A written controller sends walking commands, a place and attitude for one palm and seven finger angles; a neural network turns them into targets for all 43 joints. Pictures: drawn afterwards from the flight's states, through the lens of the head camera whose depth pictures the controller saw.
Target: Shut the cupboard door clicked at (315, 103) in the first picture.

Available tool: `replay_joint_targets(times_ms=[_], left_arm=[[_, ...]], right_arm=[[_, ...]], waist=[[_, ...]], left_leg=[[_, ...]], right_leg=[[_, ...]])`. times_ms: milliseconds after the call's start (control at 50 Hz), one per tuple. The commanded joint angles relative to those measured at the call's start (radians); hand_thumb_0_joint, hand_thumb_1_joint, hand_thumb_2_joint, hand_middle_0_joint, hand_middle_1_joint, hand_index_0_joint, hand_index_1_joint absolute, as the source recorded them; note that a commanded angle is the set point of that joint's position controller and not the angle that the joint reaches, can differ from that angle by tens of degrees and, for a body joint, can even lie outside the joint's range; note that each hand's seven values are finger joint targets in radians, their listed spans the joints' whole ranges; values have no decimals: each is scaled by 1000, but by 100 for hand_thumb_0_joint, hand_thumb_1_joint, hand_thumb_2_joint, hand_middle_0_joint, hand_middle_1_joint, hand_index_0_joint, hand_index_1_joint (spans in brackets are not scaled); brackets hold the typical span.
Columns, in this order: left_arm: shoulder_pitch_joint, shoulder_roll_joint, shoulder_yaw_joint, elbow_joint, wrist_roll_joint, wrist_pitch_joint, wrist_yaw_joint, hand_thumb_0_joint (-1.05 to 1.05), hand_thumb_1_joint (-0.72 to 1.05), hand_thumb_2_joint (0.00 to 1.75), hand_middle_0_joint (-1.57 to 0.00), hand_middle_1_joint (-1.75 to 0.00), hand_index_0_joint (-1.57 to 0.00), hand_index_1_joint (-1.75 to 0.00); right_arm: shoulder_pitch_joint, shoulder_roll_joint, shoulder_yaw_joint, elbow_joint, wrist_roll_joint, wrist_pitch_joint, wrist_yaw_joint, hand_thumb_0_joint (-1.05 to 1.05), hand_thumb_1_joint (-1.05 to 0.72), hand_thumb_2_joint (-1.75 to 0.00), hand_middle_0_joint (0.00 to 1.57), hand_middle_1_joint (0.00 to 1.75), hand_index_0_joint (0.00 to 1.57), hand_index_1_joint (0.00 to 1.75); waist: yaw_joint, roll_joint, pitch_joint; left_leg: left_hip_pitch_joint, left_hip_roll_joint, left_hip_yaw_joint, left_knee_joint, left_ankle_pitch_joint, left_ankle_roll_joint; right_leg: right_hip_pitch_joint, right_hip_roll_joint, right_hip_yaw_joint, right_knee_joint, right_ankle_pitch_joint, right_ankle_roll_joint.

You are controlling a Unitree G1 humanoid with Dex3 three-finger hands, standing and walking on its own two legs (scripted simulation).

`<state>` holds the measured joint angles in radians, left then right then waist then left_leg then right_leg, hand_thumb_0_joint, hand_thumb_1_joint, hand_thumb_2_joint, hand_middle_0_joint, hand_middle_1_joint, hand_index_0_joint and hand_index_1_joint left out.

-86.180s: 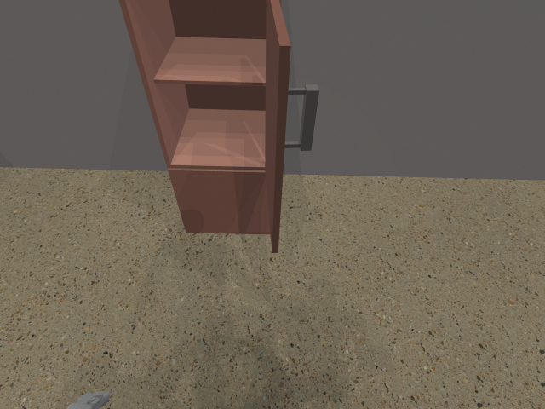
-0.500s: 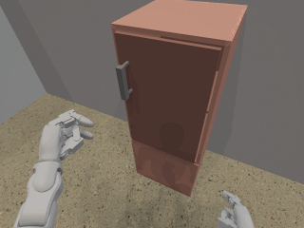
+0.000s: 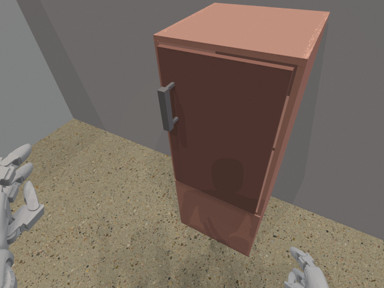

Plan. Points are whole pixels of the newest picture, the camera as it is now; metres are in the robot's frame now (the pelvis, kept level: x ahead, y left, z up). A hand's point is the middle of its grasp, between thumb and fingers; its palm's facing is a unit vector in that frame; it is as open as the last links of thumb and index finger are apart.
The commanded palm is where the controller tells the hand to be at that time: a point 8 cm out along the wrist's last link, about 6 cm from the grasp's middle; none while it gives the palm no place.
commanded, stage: draw the hand back to the body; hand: left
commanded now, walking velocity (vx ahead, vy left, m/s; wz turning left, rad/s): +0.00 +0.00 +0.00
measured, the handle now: (170, 106) +0.60 +0.16 +0.08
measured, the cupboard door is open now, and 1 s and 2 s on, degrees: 0 0 0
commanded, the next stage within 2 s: step back with the hand held close in 0.24 s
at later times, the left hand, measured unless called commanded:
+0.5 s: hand (58, 198) +0.20 +0.26 +0.15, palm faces +0.43 -0.79 -0.44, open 7.4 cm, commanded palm +0.14 +0.30 +0.17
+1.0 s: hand (19, 238) +0.13 +0.28 +0.15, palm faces +0.43 -0.78 -0.46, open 7.4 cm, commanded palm +0.08 +0.32 +0.17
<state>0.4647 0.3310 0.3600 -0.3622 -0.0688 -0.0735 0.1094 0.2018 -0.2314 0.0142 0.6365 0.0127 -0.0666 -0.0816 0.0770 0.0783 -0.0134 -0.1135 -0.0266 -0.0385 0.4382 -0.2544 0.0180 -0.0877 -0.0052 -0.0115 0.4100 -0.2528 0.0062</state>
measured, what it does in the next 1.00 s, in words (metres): shifts its weight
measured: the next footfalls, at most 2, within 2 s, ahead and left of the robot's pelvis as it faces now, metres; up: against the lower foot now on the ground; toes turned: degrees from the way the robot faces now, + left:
right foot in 1.68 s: -0.27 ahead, -0.13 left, +0.00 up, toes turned +1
left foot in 2.00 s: -0.06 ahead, +0.11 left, +0.00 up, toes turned -1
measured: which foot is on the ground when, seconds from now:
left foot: down 0.00-1.00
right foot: down 0.00-1.00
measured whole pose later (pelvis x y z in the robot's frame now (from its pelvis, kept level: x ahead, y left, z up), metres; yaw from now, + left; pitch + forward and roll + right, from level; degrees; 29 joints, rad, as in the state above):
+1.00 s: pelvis -0.07 +0.02 -0.01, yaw +0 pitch +0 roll -1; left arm 0.54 0.41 0.41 -0.44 -0.04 -0.18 0.15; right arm 0.22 -0.22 0.00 0.54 0.02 0.02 -0.09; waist 0.00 0.02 -0.03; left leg -0.39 -0.03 -0.02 0.60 -0.23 0.05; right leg -0.35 -0.01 0.00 0.54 -0.20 0.03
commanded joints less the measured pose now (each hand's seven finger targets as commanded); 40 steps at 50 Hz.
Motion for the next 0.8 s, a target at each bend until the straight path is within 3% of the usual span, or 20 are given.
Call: replay_joint_targets(times_ms=[0,100,120,180,240,300,340,360,380,440,520,560,600,640,700,780], left_arm=[[-178,185,69,-182,8,-58,13,0,90,90,-20,-30,-20,-30],[-125,222,114,-211,3,-67,17,0,90,90,-20,-30,-20,-30],[-132,212,101,-243,4,-69,16,0,90,90,-20,-30,-20,-30],[-105,212,110,-244,4,-68,17,0,90,90,-20,-30,-20,-30],[-97,202,107,-211,0,-59,13,0,90,90,-20,-30,-20,-30],[-86,198,112,-178,-4,-56,5,0,90,90,-20,-30,-20,-30],[-97,186,98,-178,-5,-54,2,0,90,90,-20,-30,-20,-30],[-172,287,190,-224,1,-95,13,0,90,90,-20,-30,-20,-30],[-79,222,137,-152,-2,-102,10,0,90,90,-20,-30,-20,-30],[-22,222,125,-182,4,-118,14,0,90,90,-20,-30,-20,-30],[35,258,162,-242,0,-124,29,0,90,90,-20,-30,-20,-30],[39,275,176,-287,-3,-125,34,0,90,90,-20,-30,-20,-30],[39,309,205,-332,-3,-124,40,0,90,90,-20,-30,-20,-30],[58,293,196,-341,-5,-122,42,0,90,90,-20,-30,-20,-30],[94,296,209,-308,-6,-120,45,0,90,90,-20,-30,-20,-30],[86,265,185,-266,-2,-128,48,0,90,90,-20,-30,-20,-30]], right_arm=[[-140,-100,-29,-158,-1,-65,-19,0,-90,-90,20,30,20,30],[-152,-88,-24,-163,-5,-71,-20,0,-90,-90,20,30,20,30],[-154,-80,-21,-166,-4,-72,-18,0,-90,-90,20,30,20,30],[-153,-74,-16,-164,-6,-75,-14,0,-90,-90,20,30,20,30],[-151,-75,-16,-162,-5,-71,-13,0,-90,-90,20,30,20,30],[-147,-80,-22,-162,-4,-66,-15,0,-90,-90,20,30,20,30],[-146,-78,-24,-167,-2,-56,-15,0,-90,-90,20,30,20,30],[-128,-117,-42,-192,7,-36,-7,0,-90,-90,20,30,20,30],[-126,-109,-43,-175,3,-25,-7,0,-90,-90,20,30,20,30],[-125,-104,-51,-181,0,0,-4,0,-90,-90,20,30,20,30],[-121,-109,-61,-202,5,31,-12,0,-90,-90,20,30,20,30],[-119,-115,-65,-221,7,46,-17,0,-90,-90,20,30,20,30],[-120,-122,-69,-232,6,56,-24,0,-90,-90,20,30,20,30],[-109,-119,-67,-247,7,64,-25,0,-90,-90,20,30,20,30],[-109,-126,-73,-247,3,68,-27,0,-90,-90,20,30,20,30],[-100,-130,-68,-248,5,67,-24,0,-90,-90,20,30,20,30]], waist=[[-28,-50,-10],[-5,-22,-81],[-7,9,-92],[-6,38,-64],[-8,11,-21],[-9,-36,-10],[-13,-37,-23],[-50,-23,0],[-60,-64,-19],[-64,-105,-75],[-67,-64,-174],[-67,-51,-203],[-64,-6,-230],[-64,8,-229],[-59,14,-213],[-68,-2,-125]], left_leg=[[-7,28,22,-82,146,9],[2,24,26,-73,196,8],[1,22,30,-71,210,5],[-9,23,31,-68,237,-2],[-21,29,30,-71,242,-3],[-14,31,34,-69,241,2],[-9,33,40,-70,229,4],[-84,51,6,-2,172,25],[-74,46,-4,34,171,25],[-84,45,-1,76,201,18],[-75,68,-6,71,368,9],[-69,82,-17,62,483,5],[-57,94,-22,49,573,3],[-81,111,-38,36,624,1],[-128,126,-48,7,525,8],[-298,142,-79,-56,226,31]], right_leg=[[-64,6,-22,-76,90,-17],[-3,0,-15,-63,148,-20],[11,-6,-14,-54,165,-21],[6,-2,-21,-51,195,-24],[-11,1,-21,-54,198,-22],[-26,5,-21,-66,197,-18],[-24,0,-18,-59,182,-15],[-91,-60,72,-106,208,-25],[-109,-94,87,-111,222,-37],[-104,-137,96,-81,309,-51],[-53,-128,58,13,451,-44],[-36,-103,43,60,506,-31],[-28,-75,29,95,527,-19],[-18,-58,18,133,506,-12],[-32,-45,26,133,413,-6],[-34,-39,46,128,249,-2]])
